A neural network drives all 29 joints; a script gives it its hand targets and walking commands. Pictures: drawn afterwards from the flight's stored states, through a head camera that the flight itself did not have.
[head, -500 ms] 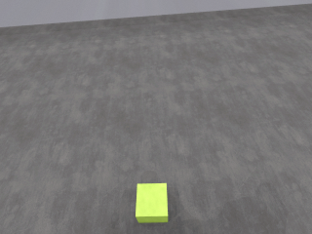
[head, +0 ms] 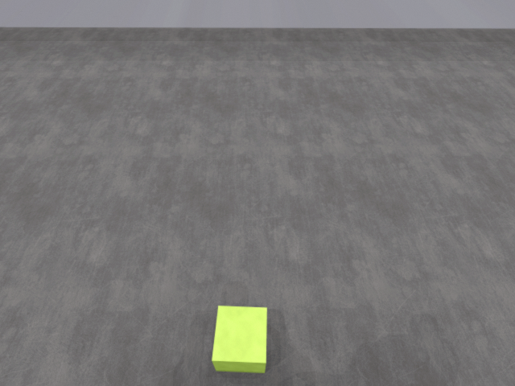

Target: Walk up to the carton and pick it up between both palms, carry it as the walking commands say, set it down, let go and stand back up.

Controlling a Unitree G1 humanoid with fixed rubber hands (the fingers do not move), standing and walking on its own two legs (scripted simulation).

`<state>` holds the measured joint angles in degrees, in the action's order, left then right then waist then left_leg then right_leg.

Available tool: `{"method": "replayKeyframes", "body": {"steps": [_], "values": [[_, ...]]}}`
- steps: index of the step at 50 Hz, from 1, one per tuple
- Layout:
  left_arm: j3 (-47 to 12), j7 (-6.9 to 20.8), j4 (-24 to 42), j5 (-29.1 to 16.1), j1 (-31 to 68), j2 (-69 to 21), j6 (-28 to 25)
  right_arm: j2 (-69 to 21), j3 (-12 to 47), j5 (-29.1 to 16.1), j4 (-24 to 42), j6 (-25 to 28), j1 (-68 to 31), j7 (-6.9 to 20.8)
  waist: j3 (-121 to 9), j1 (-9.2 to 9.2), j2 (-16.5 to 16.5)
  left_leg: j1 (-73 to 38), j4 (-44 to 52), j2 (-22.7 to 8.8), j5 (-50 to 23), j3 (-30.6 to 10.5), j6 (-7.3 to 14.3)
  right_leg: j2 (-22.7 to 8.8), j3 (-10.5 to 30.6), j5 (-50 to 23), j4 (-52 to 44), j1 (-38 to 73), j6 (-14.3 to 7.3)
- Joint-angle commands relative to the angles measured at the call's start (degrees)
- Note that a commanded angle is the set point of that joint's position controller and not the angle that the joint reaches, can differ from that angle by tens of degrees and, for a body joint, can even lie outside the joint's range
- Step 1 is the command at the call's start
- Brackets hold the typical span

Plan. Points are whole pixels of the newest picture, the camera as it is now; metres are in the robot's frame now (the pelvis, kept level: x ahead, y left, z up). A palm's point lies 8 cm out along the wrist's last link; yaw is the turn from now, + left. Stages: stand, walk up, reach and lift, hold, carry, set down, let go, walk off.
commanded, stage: reach and lift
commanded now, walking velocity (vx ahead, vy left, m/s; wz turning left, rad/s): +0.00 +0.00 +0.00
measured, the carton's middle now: (241, 339) +0.39 +0.05 -0.70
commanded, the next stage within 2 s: none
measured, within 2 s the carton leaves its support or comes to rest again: neither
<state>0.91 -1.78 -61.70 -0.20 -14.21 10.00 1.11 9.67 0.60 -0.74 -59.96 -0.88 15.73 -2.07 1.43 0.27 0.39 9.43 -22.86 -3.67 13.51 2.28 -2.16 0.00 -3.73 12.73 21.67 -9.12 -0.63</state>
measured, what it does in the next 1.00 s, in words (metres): lowers itself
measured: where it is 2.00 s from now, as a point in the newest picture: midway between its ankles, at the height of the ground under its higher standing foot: outside the picture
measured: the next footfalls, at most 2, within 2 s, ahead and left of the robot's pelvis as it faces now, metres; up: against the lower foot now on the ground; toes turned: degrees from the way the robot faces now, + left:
none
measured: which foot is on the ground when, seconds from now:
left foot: down 0.00-1.00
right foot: down 0.00-1.00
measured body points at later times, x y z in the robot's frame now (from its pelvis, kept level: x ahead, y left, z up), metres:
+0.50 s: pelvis -0.04 +0.02 -0.05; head +0.09 +0.02 +0.38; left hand +0.16 +0.23 -0.18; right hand +0.15 -0.20 -0.18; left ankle -0.01 +0.14 -0.74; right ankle -0.01 -0.11 -0.74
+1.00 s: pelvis -0.10 +0.03 -0.10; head +0.09 +0.03 +0.30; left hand +0.29 +0.22 -0.20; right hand +0.27 -0.16 -0.20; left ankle -0.02 +0.14 -0.74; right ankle -0.01 -0.11 -0.74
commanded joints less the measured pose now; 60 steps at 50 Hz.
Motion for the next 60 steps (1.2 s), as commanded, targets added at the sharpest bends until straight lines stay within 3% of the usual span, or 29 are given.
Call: {"method": "replayKeyframes", "body": {"steps": [1, 2, 3, 4, 5, 6, 9, 12, 16, 21, 25, 30, 34, 42, 52, 60], "values": [[-0.60, -0.23, 28.27, -3.43, 29.40, 10.27, 5.61, 8.32, 0.22, -5.01, 24.23, -5.37, -30.52, -0.92, -2.84, -1.32, 1.58, 15.19, -6.68, 0.67, 11.33, -0.05, 2.56, -2.29, -0.30, 10.41, 6.36, -19.57, -0.73], [-0.33, -0.09, 25.74, -3.83, 22.34, 10.09, 10.42, 10.18, -0.84, -4.70, 23.25, -9.99, -23.19, -1.10, -6.61, -1.16, -0.06, 13.39, -7.45, 1.63, 11.74, 2.27, 3.45, -2.97, -0.75, 12.04, 5.99, -17.04, -0.96], [-1.30, 0.43, 26.66, -4.80, 20.97, 10.19, 14.88, 11.23, -0.70, -4.50, 23.14, -14.40, -20.21, -0.87, -6.08, -2.17, -0.33, 13.57, -7.28, 2.80, 10.50, 2.75, 3.88, -2.90, -0.68, 12.49, 5.86, -18.93, -0.71], [-1.34, 0.63, 26.10, -4.64, 18.00, 9.92, 19.92, 10.03, 0.60, -3.94, 22.57, -19.66, -17.38, -0.65, -5.44, -2.06, -1.01, 12.97, -7.79, 3.19, 7.85, 2.59, 4.17, -2.92, 0.01, 10.50, 6.51, -21.40, -0.54], [-1.06, 0.60, 25.32, -4.63, 14.10, 9.64, 25.39, 6.73, 1.49, -4.23, 21.01, -25.73, -12.62, -0.44, -5.53, -1.08, -1.25, 13.19, -8.42, 4.94, 4.38, 2.23, 4.66, -2.45, 1.36, 6.59, 7.92, -21.12, -0.75], [-1.50, 0.75, 25.50, -4.41, 9.87, 8.39, 29.27, 6.10, 1.84, -4.39, 21.96, -30.39, -9.38, -0.30, -6.91, -1.38, -1.13, 13.35, -7.78, 5.33, 0.94, 0.90, 5.32, -1.61, 2.23, 1.20, 8.80, -18.65, -0.66], [0.49, 1.26, 27.87, -2.49, 4.83, 5.80, 33.92, 5.19, 0.08, -1.83, 26.20, -35.52, -7.06, 0.95, -12.23, -0.86, -3.12, 13.06, -7.55, 6.14, -11.90, -1.83, 5.81, 0.49, 4.79, -15.43, 9.95, -11.79, -0.12], [2.19, 2.30, 32.83, -0.05, 5.45, 4.53, 32.10, 3.84, -1.97, 1.04, 30.34, -33.61, -9.25, 2.23, -15.12, -0.22, -2.09, 12.75, -8.42, 6.04, -19.44, -2.27, 5.43, 1.40, 6.06, -22.96, 11.59, -10.57, 0.05], [4.64, 3.16, 39.12, 2.82, 10.13, 4.02, 26.34, 2.07, -4.70, 3.85, 36.54, -27.47, -13.90, 3.29, -17.43, 0.19, -1.21, 17.98, -13.57, 5.53, -20.15, -1.90, 3.94, 1.92, 5.73, -21.25, 16.22, -16.28, 1.00], [6.14, 3.95, 41.15, 2.88, 11.90, 2.64, 20.19, 2.76, -6.92, 3.23, 38.42, -21.10, -15.32, 2.99, -26.82, 0.24, -1.12, 24.85, -22.61, 5.42, -22.03, -1.54, 1.67, 2.35, 4.96, -20.45, 23.87, -22.51, 1.47], [5.83, 3.80, 42.47, 1.80, 14.45, 2.41, 20.36, 2.34, -6.64, 1.76, 39.33, -21.06, -16.82, 2.47, -29.25, 0.07, -0.93, 27.66, -25.59, 5.64, -13.42, -1.12, 1.81, 2.45, 3.89, -11.35, 26.63, -26.78, 1.05], [4.53, 2.74, 43.39, 0.43, 22.90, 3.16, 23.91, 2.86, -6.76, 0.76, 40.05, -24.36, -23.93, 2.19, -23.13, -0.65, 0.10, 30.76, -25.39, 5.00, 5.61, -0.54, 2.40, 2.19, 1.98, 6.63, 26.94, -32.35, 0.23], [4.67, 1.91, 41.12, -0.34, 33.43, 3.54, 25.26, 3.17, -7.91, 0.15, 37.92, -25.40, -33.53, 1.57, -20.34, -1.34, 1.47, 32.68, -25.68, 4.98, 12.67, -0.55, 2.65, 2.37, 1.34, 12.24, 28.47, -34.83, 0.17], [8.65, 0.39, 29.38, 0.84, 51.21, 3.32, 24.24, 1.68, -9.99, -0.20, 29.21, -24.16, -51.24, -1.22, -24.27, 0.21, 0.61, 36.93, -28.48, 5.32, 11.66, -0.13, 2.25, 3.05, 0.73, 10.87, 31.61, -37.57, 0.86], [11.90, -1.22, 20.74, 1.32, 68.28, 5.13, 15.32, 0.36, -13.51, 1.17, 22.72, -15.58, -66.53, -5.91, -39.25, -0.19, 0.61, 41.37, -32.03, 6.23, 2.05, -0.38, 1.50, 4.06, 1.40, 3.02, 34.50, -41.59, 1.69], [12.16, -1.38, 14.01, -1.47, 78.85, 8.10, 7.33, -0.08, -13.90, -0.07, 18.51, -8.62, -76.62, -7.80, -48.84, -0.35, 0.89, 46.71, -33.94, 7.26, -1.98, -0.90, 1.68, 4.38, 1.26, -0.28, 36.16, -45.66, 2.38]]}}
